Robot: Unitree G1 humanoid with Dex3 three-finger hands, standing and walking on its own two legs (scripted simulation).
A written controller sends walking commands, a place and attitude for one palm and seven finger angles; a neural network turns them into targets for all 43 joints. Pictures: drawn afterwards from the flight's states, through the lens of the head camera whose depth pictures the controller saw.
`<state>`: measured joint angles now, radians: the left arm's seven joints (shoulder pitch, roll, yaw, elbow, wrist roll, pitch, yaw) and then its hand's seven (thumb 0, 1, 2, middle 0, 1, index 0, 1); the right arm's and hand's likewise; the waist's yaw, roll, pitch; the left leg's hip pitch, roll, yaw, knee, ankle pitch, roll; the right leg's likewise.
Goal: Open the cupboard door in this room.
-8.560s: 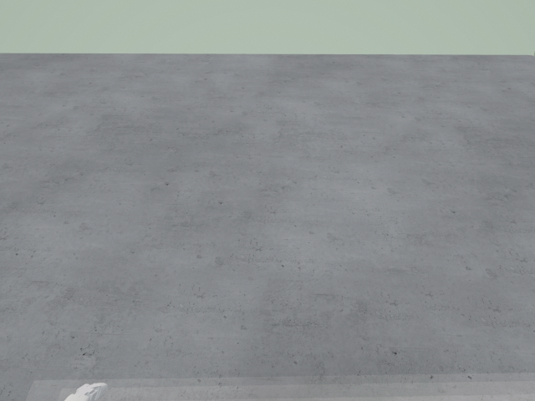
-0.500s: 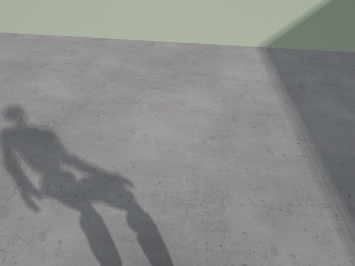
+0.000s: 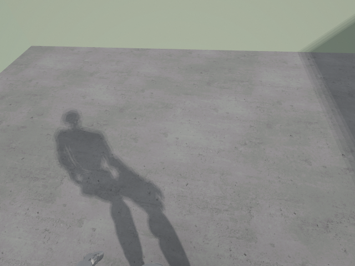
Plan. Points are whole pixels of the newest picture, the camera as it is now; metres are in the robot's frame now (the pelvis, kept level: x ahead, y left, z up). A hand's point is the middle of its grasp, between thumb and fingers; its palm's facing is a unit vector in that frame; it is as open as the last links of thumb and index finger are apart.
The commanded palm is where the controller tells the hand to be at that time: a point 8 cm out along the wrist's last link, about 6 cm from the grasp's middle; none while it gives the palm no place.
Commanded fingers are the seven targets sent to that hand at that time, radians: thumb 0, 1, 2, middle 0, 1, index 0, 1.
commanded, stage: turn or walk to find it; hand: left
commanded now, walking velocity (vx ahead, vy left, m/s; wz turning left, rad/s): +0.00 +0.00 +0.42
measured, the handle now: out of the picture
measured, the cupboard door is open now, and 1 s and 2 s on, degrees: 0 0 0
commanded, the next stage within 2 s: stand and wait in 1.86 s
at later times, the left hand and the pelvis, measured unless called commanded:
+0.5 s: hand out of the picture -0.04 +0.26 -0.17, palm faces +0.27 -0.93 -0.25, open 7.4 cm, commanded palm none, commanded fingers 0.00 0.90 0.90 -0.20 -0.30 -0.20 -0.30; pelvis -0.02 +0.04 +0.00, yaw +13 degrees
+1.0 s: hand out of the picture -0.05 +0.20 -0.14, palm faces +0.44 -0.86 -0.26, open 7.4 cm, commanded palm none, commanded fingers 0.00 0.90 0.90 -0.20 -0.30 -0.20 -0.30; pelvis -0.04 +0.00 +0.01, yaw +26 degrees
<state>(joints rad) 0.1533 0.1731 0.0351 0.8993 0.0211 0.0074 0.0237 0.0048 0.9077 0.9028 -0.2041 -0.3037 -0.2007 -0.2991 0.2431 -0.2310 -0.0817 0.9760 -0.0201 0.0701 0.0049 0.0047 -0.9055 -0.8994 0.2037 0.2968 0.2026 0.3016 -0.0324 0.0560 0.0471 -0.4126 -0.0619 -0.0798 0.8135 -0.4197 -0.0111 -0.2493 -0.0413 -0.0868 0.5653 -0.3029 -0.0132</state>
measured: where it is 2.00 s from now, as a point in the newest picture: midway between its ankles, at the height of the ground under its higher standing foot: outside the picture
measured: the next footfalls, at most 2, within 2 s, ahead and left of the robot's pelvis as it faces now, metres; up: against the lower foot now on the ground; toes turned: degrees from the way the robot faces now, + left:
left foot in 0.34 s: +0.00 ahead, +0.15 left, +0.00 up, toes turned +14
right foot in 0.78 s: +0.05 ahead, -0.08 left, +0.00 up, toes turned +16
